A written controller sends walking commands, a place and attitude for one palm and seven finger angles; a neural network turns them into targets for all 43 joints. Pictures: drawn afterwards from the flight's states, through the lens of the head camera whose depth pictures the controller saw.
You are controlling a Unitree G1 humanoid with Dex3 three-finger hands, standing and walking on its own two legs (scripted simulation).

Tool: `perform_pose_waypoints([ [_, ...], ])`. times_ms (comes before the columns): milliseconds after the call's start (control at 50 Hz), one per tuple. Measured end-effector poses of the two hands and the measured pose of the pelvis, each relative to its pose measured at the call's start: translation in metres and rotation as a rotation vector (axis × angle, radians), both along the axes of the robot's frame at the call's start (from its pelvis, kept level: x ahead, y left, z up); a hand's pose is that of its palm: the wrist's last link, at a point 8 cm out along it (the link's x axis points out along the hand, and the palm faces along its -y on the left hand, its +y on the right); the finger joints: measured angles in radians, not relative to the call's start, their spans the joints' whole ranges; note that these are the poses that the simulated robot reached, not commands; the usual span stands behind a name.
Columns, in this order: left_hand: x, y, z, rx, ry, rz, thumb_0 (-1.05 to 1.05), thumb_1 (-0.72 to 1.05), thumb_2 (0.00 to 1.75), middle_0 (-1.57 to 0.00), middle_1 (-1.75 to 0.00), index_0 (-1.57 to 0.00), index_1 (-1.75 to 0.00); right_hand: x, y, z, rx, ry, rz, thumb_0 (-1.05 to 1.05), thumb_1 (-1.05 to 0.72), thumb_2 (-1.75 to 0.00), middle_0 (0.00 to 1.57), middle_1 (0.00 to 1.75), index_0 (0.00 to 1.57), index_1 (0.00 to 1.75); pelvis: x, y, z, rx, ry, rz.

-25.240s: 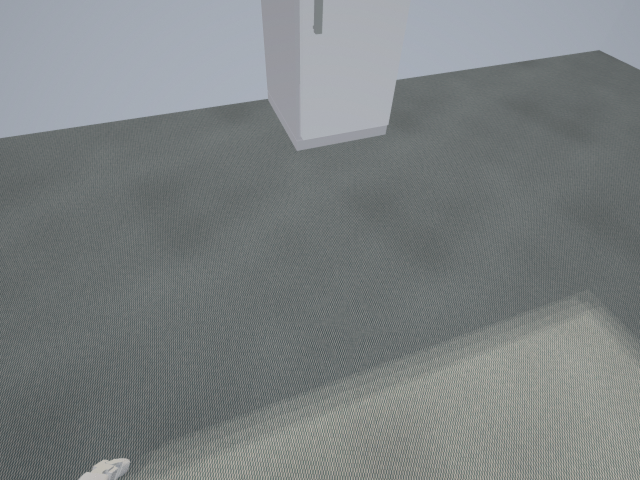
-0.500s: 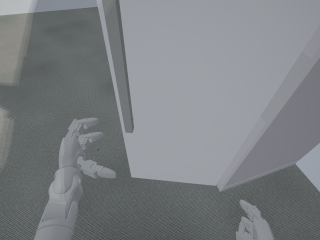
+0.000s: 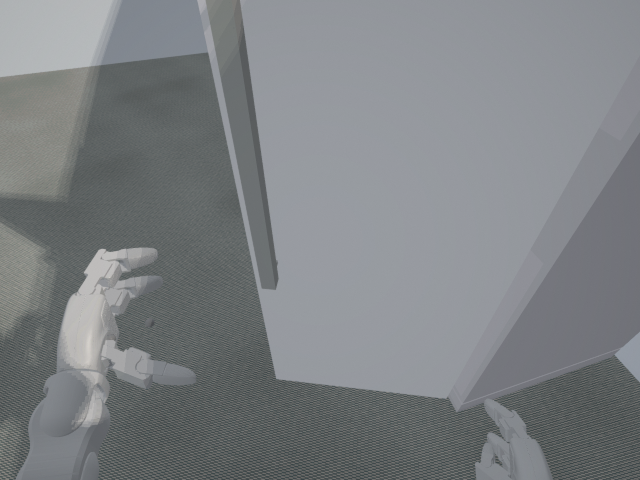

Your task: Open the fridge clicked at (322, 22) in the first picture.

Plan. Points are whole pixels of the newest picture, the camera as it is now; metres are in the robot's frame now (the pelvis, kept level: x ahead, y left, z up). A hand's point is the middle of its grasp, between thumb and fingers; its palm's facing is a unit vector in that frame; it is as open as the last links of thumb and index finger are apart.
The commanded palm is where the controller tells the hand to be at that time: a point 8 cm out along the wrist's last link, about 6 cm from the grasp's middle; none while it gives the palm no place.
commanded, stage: draw the hand back to the body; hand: left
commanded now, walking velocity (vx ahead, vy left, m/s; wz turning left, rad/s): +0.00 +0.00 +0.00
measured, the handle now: (256, 171) +0.51 +0.15 +0.13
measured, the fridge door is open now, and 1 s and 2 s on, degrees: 65 65 65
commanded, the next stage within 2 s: step back with the hand held close in 0.98 s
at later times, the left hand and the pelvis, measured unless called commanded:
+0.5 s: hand (61, 318) +0.22 +0.28 +0.16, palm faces +0.43 -0.84 -0.35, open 9.8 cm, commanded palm +0.17 +0.31 +0.18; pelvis +0.02 +0.02 +0.02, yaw +0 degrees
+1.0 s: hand (28, 321) +0.20 +0.29 +0.18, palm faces +0.48 -0.80 -0.35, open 7.5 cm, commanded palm +0.15 +0.32 +0.19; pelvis +0.01 +0.02 +0.02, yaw -1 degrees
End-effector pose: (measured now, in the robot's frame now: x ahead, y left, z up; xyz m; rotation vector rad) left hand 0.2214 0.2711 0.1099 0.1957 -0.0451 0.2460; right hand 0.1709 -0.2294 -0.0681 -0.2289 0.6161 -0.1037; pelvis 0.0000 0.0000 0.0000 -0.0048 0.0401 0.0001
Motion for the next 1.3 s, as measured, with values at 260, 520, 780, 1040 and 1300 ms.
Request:
perform_pose_waypoints([
  [260, -0.035, 0.029, 0.040, 0.136, -0.003, 0.153, 0.00, -0.03, 0.45, -0.23, -0.84, -0.24, -0.84, 0.020, 0.022, 0.023, -0.010, -0.032, 0.039, 0.01, -0.90, -0.90, 0.20, 0.30, 0.20, 0.30, 0.012, 0.011, 0.016, -0.005, -0.092, 0.001],
  [520, -0.047, 0.046, 0.068, 0.205, -0.058, 0.193, 0.01, 0.44, 0.68, -0.22, -0.56, -0.23, -0.57, 0.018, 0.039, 0.019, 0.019, 0.004, 0.063, 0.01, -0.90, -0.90, 0.20, 0.30, 0.21, 0.30, 0.018, 0.018, 0.021, -0.006, -0.120, -0.009],
  [780, -0.061, 0.059, 0.079, 0.224, -0.089, 0.252, 0.01, 0.82, 0.86, -0.20, -0.34, -0.21, -0.34, 0.015, 0.031, 0.018, 0.005, 0.021, 0.050, 0.01, -0.90, -0.90, 0.20, 0.30, 0.21, 0.30, 0.014, 0.019, 0.021, -0.005, -0.126, -0.009],
  [1040, -0.065, 0.052, 0.087, 0.241, -0.132, 0.235, 0.02, 0.88, 0.89, -0.21, -0.30, -0.21, -0.30, 0.011, 0.028, 0.022, 0.001, -0.003, 0.033, 0.01, -0.90, -0.90, 0.20, 0.30, 0.21, 0.30, 0.012, 0.016, 0.022, -0.007, -0.141, -0.010],
  [1300, -0.056, 0.045, 0.079, 0.284, -0.126, 0.149, 0.02, 0.89, 0.90, -0.20, -0.30, -0.21, -0.30, -0.004, 0.020, 0.020, -0.028, 0.063, -0.014, 0.01, -0.90, -0.90, 0.20, 0.30, 0.21, 0.30, -0.002, 0.022, 0.019, -0.014, -0.064, -0.013],
])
